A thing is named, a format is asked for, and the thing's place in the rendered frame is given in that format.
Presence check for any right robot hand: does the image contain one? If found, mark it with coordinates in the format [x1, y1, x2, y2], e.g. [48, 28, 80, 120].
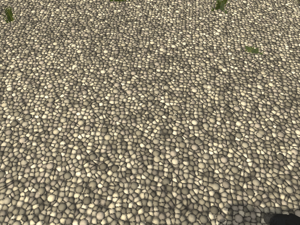
[263, 213, 300, 225]

